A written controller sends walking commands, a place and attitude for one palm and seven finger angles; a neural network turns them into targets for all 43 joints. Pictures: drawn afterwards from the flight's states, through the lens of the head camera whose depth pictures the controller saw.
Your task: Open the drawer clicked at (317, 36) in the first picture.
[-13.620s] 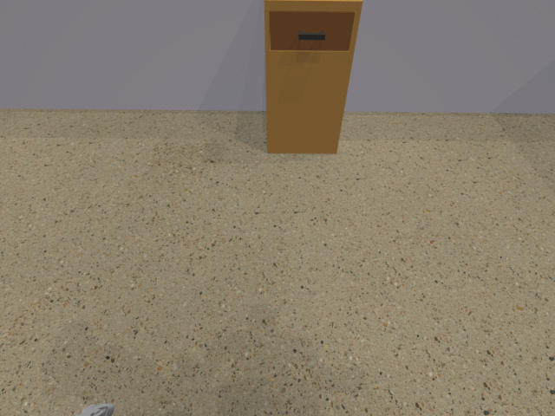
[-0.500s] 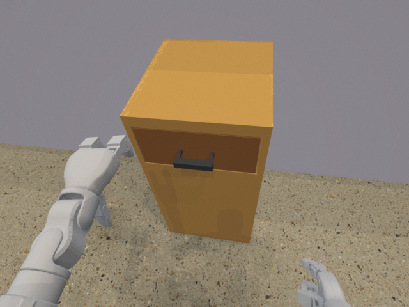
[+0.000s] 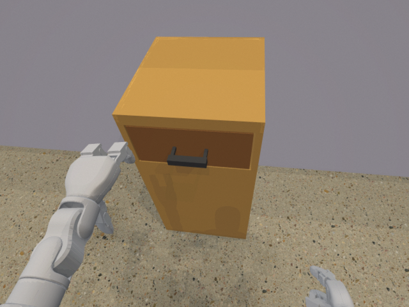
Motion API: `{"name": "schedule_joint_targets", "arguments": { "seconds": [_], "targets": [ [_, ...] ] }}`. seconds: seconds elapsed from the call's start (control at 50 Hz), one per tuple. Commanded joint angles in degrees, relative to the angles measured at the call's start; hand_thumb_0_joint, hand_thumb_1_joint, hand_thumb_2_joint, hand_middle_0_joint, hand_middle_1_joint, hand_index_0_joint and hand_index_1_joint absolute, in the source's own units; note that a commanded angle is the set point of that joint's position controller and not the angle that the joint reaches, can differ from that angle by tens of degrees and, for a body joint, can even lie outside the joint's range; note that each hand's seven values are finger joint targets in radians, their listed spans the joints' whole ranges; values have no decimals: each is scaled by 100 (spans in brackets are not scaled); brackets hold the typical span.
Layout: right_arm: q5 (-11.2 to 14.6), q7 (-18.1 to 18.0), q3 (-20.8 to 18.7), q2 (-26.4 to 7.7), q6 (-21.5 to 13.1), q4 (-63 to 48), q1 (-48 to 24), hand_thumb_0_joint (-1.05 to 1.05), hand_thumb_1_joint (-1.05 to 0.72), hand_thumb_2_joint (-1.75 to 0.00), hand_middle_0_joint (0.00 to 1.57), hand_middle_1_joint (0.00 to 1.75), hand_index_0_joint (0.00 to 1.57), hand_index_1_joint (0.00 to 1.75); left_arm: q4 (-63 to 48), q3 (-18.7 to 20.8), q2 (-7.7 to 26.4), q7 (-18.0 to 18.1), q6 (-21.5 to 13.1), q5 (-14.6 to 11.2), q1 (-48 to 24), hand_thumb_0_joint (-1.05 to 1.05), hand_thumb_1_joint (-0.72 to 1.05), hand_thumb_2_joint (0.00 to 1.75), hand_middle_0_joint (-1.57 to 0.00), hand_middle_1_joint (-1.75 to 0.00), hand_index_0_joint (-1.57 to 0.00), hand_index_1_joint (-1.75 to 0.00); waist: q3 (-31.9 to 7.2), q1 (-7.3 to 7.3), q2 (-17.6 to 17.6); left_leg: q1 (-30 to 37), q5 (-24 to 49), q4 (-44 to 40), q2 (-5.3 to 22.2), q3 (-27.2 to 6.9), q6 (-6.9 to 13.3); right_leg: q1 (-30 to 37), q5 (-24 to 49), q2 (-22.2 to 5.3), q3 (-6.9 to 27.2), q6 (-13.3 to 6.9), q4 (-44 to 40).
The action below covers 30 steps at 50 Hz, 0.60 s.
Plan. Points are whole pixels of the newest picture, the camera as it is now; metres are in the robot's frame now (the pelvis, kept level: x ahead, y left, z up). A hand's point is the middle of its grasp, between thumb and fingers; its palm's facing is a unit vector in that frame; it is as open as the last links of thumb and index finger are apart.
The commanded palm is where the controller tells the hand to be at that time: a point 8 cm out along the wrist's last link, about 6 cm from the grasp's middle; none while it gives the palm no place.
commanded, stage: move the hooked fingers above the handle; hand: left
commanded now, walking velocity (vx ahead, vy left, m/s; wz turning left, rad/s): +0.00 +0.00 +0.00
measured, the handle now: (188, 156) +0.52 +0.13 -0.09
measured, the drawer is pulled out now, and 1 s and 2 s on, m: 0.00 0.00 0.00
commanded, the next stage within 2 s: none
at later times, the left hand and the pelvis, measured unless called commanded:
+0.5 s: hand (143, 176) +0.36 +0.19 +0.03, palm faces -0.01 -0.08 -1.00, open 13.9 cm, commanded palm +0.34 +0.20 +0.09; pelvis +0.00 -0.01 -0.01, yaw -1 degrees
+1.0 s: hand (167, 167) +0.41 +0.15 +0.00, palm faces -0.04 -0.05 -1.00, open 13.9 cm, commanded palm +0.40 +0.16 +0.05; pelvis +0.00 -0.01 -0.02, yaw +0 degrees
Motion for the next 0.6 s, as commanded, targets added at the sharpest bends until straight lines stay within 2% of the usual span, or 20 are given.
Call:
{"name": "schedule_joint_targets", "arguments": {
  "seconds": [0.0,0.04,0.08,0.1,0.12,0.16,0.22,0.26,0.3,0.36,0.4,0.44,0.48,0.52,0.54,0.56,0.58],
  "targets": [
    [-10,-96,-163,-609,-262,-787,-491,0,-90,-90,20,30,20,30,-753,490,965,215,-148,58,-1962,0,-50,30,-30,-120,-30,-120,-1199,-111,-509,114,1318,-264,-1,-393,-80,651,978,104,414,-78,-262],
    [-13,-120,-178,-603,-289,-742,-412,0,-90,-90,20,30,20,30,-482,555,1070,273,-207,159,-2162,0,-50,30,-30,-120,-30,-120,-1288,-87,-476,88,1190,-226,-25,-377,-79,585,846,114,436,-83,-243],
    [-19,-132,-191,-587,-318,-750,-363,0,-90,-90,20,30,20,30,-494,527,1099,350,-288,233,-2515,0,-50,30,-30,-120,-30,-120,-1578,-86,-257,136,1202,-163,-41,-392,-84,600,808,102,457,-99,-171],
    [-19,-139,-192,-568,-324,-732,-336,0,-90,-90,20,30,20,30,-372,322,897,383,-302,244,-2690,0,-50,30,-30,-120,-30,-120,-1533,-156,-219,135,1155,-125,-48,-391,-87,483,777,106,442,-100,-160],
    [-15,-149,-219,-563,-343,-702,-273,0,-90,-90,20,30,20,30,-248,336,889,425,-328,247,-2818,0,-50,30,-30,-120,-30,-120,-1585,-173,-304,119,1177,-75,-43,-379,-78,449,826,105,449,-93,-136],
    [-13,-160,-240,-604,-346,-666,-197,0,-90,-90,20,30,20,30,56,587,1125,500,-333,266,-2824,0,-50,30,-30,-120,-30,-120,-1712,-131,-482,-36,1175,-36,-56,-378,-73,570,892,113,494,-84,-92],
    [-19,-127,-270,-558,-354,-684,-151,0,-90,-90,20,30,20,30,107,251,738,593,-322,305,-2887,0,-50,30,-30,-120,-30,-120,-1866,-134,-228,1,1469,51,-53,-363,-97,526,1206,99,470,-110,51],
    [-6,-112,-278,-607,-317,-648,-99,0,-90,-90,20,30,20,30,423,428,883,649,-228,354,-2843,0,-50,30,-30,-120,-30,-120,-1826,-123,-393,-154,1546,77,-46,-392,-115,514,1256,135,435,-118,110],
    [3,-95,-297,-594,-310,-667,-58,0,-90,-90,20,30,20,30,466,215,659,705,-165,371,-2907,0,-50,30,-30,-120,-30,-120,-1894,-159,-430,-143,1546,122,-37,-346,-87,484,1312,125,461,-108,129],
    [12,-85,-324,-632,-282,-674,-19,0,-90,-90,20,30,20,30,558,305,746,772,-97,428,-3013,0,-50,30,-30,-120,-30,-120,-1987,-156,-477,-250,1570,144,-42,-366,-95,529,1337,143,471,-117,189],
    [7,-73,-348,-607,-278,-675,38,0,-90,-90,20,30,20,30,483,107,529,840,-84,458,-3087,0,-50,30,-30,-120,-30,-120,-2118,-176,-368,-162,1631,181,-37,-336,-95,487,1383,126,476,-112,225],
    [19,-73,-364,-617,-286,-612,118,0,-90,-90,20,30,20,30,646,2,419,918,-51,464,-3286,0,-50,30,-30,-120,-30,-120,-1983,-272,-482,-173,1595,212,-14,-336,-83,346,1374,139,468,-110,213],
    [19,-88,-369,-636,-277,-602,134,0,-90,-90,20,30,20,30,858,223,636,1006,-6,529,-3211,0,-50,30,-30,-120,-30,-120,-2030,-196,-533,-307,1519,206,-37,-311,-73,450,1330,141,505,-110,227],
    [33,-99,-366,-620,-277,-558,185,0,-90,-90,20,30,20,30,1041,68,476,1085,36,557,-3475,0,-50,30,-30,-120,-30,-120,-1982,-269,-526,-372,1430,210,-45,-306,-74,364,1287,137,488,-111,237],
    [35,-106,-368,-633,-276,-516,225,0,-90,-90,20,30,20,30,1157,101,523,1123,61,592,-3595,0,-50,30,-30,-120,-30,-120,-1975,-288,-509,-388,1451,214,-39,-304,-80,330,1299,146,473,-119,261],
    [18,-115,-382,-648,-276,-517,228,0,-90,-90,20,30,20,30,1151,106,527,1167,73,622,-3762,0,-50,30,-30,-120,-30,-120,-2130,-301,-547,-373,1463,240,-50,-308,-70,374,1289,154,484,-115,278],
    [26,-115,-391,-630,-284,-514,257,0,-90,-90,20,30,20,30,1201,82,527,1209,85,645,-3807,0,-50,30,-30,-120,-30,-120,-2166,-289,-398,-341,1427,247,-53,-283,-68,353,1273,138,498,-115,273]
  ]
}}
